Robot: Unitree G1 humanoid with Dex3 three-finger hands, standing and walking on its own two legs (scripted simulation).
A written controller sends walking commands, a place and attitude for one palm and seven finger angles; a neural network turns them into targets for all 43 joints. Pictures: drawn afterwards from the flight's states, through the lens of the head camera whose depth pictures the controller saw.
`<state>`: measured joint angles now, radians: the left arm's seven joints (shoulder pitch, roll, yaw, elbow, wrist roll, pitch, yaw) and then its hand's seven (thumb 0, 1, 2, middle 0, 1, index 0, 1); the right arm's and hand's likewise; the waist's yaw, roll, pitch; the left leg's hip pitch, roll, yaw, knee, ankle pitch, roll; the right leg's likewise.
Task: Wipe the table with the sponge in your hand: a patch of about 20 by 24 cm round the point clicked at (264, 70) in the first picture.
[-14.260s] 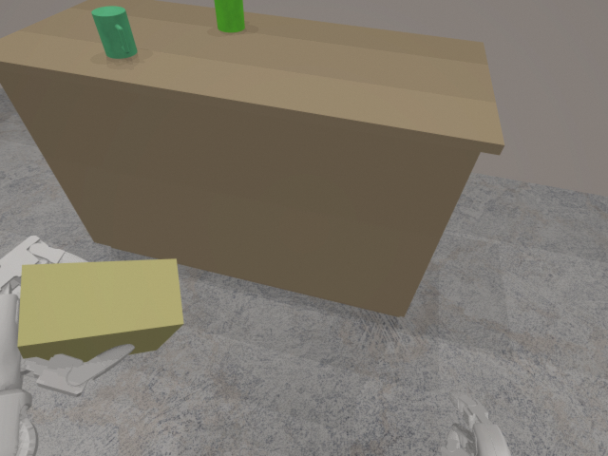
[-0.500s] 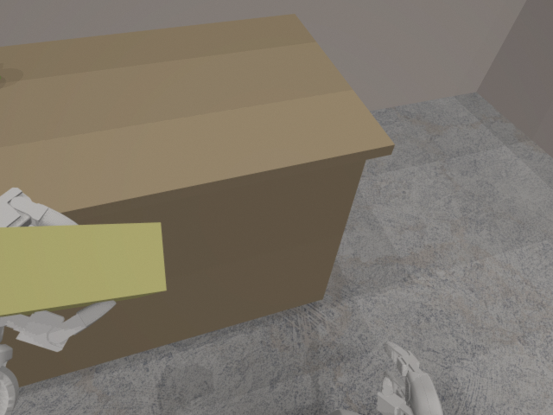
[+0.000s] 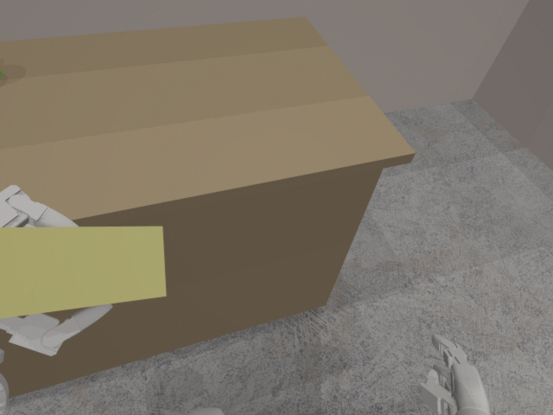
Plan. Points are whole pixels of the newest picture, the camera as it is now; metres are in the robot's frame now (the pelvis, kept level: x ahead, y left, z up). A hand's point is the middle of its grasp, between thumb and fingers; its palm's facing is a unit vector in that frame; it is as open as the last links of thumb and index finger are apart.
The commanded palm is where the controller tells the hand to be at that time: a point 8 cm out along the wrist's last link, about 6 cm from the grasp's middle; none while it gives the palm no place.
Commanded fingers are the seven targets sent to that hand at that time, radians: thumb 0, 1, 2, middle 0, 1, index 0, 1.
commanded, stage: come to a stop and stand still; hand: left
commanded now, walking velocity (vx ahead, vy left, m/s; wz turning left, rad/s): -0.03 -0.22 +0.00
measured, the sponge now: (102, 270) +0.23 +0.20 +0.16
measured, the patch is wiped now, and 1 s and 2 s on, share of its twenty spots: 0.00 0.00 0.00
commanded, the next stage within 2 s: look again from close up in 1.50 s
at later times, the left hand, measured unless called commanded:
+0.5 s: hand (38, 345) +0.15 +0.21 +0.18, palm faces +0.41 -0.80 -0.45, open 10.2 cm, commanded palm +0.09 +0.25 +0.19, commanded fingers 0.00 0.10 1.30 -1.20 -1.60 -1.20 -1.60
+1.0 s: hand (11, 411) +0.10 +0.21 +0.18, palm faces +0.43 -0.81 -0.40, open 10.2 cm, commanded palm +0.05 +0.25 +0.19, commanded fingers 0.00 0.10 1.30 -1.20 -1.60 -1.20 -1.60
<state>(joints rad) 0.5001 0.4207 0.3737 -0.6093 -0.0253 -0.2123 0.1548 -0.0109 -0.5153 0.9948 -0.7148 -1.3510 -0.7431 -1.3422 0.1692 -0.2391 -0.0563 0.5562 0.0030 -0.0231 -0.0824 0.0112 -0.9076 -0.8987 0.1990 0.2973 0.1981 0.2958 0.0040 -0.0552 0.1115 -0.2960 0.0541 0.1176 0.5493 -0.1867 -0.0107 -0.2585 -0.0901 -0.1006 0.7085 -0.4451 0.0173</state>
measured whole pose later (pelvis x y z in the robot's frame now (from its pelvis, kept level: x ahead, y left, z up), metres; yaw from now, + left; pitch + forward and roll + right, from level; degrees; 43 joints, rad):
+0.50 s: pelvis -0.06 -0.03 +0.02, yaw +2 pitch +0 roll +2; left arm 0.49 0.36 0.35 -0.48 -0.04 -0.17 0.15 -0.01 -0.52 1.00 -0.72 -1.35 -0.74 -1.34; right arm 0.23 -0.22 0.01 0.64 0.00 -0.02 -0.06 0.01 -0.90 -0.90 0.21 0.30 0.20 0.30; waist 0.00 -0.01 0.05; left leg -0.42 0.04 0.09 0.85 -0.35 -0.04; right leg -0.21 -0.04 -0.14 0.45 -0.25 -0.06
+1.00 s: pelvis -0.10 -0.03 +0.01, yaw +2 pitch -2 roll -1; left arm 0.44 0.33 0.33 -0.48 -0.03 -0.17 0.14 -0.01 -0.52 1.00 -0.72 -1.35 -0.74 -1.34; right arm 0.18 -0.16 0.04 0.58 0.01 -0.06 -0.04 0.01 -0.90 -0.90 0.21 0.30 0.21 0.30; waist 0.02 0.04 0.07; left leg -0.29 0.07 0.09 0.57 -0.27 -0.02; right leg -0.24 -0.01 -0.12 0.53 -0.26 -0.03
